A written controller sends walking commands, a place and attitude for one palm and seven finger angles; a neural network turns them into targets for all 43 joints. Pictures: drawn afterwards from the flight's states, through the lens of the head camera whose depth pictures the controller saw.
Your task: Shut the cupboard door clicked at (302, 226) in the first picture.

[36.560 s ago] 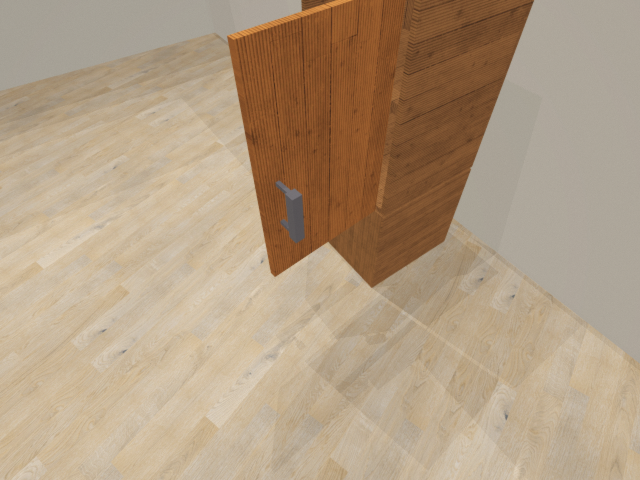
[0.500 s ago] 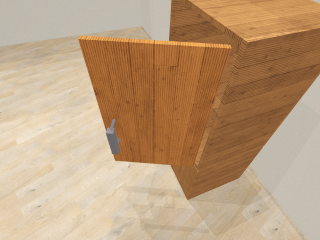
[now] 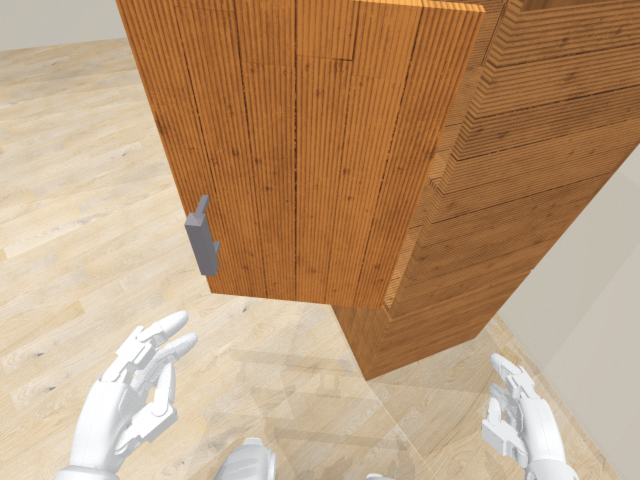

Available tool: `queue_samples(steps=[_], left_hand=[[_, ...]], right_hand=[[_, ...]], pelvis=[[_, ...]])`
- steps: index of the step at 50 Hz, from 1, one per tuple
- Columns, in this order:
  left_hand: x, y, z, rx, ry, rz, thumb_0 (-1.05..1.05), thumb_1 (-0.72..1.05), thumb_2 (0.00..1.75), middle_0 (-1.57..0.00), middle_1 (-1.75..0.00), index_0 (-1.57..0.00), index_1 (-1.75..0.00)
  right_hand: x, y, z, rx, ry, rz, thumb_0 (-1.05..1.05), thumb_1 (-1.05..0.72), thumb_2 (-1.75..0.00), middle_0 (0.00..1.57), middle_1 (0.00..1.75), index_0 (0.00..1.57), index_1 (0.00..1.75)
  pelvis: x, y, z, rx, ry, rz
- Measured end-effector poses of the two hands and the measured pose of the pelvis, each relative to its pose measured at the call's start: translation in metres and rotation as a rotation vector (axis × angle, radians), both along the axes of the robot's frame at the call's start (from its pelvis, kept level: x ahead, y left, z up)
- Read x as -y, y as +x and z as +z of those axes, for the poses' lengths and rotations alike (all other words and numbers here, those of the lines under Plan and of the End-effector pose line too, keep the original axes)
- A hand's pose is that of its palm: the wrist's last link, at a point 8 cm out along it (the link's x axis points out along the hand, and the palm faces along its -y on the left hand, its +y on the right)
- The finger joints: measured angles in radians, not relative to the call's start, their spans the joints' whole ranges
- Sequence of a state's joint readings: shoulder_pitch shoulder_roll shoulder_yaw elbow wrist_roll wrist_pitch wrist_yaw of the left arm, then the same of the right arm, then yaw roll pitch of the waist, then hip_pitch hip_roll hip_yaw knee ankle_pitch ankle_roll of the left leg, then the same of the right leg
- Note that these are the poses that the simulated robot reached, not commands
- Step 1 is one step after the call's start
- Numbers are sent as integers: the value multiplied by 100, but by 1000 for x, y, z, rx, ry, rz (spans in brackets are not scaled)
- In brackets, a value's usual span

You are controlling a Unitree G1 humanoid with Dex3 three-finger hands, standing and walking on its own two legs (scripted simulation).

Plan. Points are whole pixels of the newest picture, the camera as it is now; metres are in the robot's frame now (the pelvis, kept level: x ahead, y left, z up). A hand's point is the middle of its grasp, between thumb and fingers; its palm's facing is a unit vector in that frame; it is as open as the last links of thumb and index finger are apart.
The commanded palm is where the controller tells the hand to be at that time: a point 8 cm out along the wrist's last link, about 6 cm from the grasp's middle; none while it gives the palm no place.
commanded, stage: raise the hand and make a fist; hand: left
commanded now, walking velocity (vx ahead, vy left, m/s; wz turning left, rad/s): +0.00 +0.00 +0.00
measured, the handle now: (206, 236) +0.48 +0.21 -0.03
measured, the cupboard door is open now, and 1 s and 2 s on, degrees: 64 64 64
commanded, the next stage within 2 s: bring the fist close to the handle in 1.60 s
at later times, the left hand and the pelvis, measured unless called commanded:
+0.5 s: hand (146, 426) +0.18 +0.20 +0.01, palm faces -0.03 -1.00 -0.02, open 4.3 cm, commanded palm +0.16 +0.25 +0.01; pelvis -0.02 +0.01 -0.04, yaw -1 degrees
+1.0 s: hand (133, 427) +0.18 +0.22 +0.01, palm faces -0.03 -1.00 -0.03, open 3.1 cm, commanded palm +0.17 +0.27 +0.01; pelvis -0.03 +0.03 -0.04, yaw +0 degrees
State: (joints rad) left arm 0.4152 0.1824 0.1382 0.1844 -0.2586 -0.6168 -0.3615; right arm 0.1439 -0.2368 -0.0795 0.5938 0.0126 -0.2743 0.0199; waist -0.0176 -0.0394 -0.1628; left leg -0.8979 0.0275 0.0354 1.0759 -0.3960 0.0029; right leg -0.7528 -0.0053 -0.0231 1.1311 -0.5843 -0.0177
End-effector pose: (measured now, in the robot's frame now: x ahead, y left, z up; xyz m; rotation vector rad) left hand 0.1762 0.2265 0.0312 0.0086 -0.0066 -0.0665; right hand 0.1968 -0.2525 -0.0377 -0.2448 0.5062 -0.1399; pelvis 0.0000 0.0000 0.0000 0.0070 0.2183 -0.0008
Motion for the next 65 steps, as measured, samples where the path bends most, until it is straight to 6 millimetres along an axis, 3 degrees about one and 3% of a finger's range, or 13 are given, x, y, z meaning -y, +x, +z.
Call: queue_samples(steps=[4,8,12,18,24,29,35,43,50,65], left_hand=[[-13,-38,-40,-123,-29,76,1,90,90,-40,-52,-40,-51],[-22,-57,-38,-98,9,137,2,90,90,-47,-59,-47,-59],[-19,-40,-25,1,30,69,2,90,90,-54,-67,-54,-67],[-13,-9,-27,-78,-3,-32,2,90,90,-65,-79,-65,-79],[-28,-10,-23,-111,9,33,2,90,90,-76,-91,-76,-91],[-35,-15,-24,-69,14,42,2,90,90,-85,-101,-85,-101],[-35,-14,-30,-57,3,17,2,90,90,-96,-113,-96,-113],[-42,-15,-24,-49,11,45,2,90,90,-111,-129,-111,-129],[-45,-13,-23,-55,20,42,2,90,90,-123,-142,-122,-142],[-41,5,-23,-60,26,26,2,90,90,-130,-150,-130,-150]], right_hand=[[-3,30,-15,59,-20,41,1,-91,-90,20,30,20,30],[-18,40,-36,55,-17,81,1,-91,-90,20,30,20,30],[-36,28,-63,-7,15,99,1,-91,-90,20,30,20,30],[-50,-18,-84,-133,94,15,1,-90,-90,20,30,21,30],[-42,-59,-83,-211,80,-67,1,-90,-90,20,30,21,30],[-30,-71,-79,-224,14,-81,1,-90,-90,20,30,20,30],[-29,-62,-67,-181,-32,-69,1,-90,-90,20,30,20,30],[-55,-38,-50,-111,-10,2,1,-90,-90,20,30,20,30],[-70,-30,-48,-100,10,61,1,-90,-90,20,30,21,30],[-46,-50,-64,-189,3,6,1,-90,-90,20,30,21,30]], pelvis=[[5,-4,-29,-37,-17,12],[7,-7,-46,-53,-47,29],[6,-14,-54,-65,-71,35],[0,-19,-49,-76,-74,19],[-11,-20,-40,-79,-70,2],[-20,-23,-42,-83,-77,4],[-27,-27,-45,-80,-87,8],[-32,-29,-40,-67,-98,16],[-32,-28,-38,-64,-103,22],[-24,-21,-40,-79,-96,16]])
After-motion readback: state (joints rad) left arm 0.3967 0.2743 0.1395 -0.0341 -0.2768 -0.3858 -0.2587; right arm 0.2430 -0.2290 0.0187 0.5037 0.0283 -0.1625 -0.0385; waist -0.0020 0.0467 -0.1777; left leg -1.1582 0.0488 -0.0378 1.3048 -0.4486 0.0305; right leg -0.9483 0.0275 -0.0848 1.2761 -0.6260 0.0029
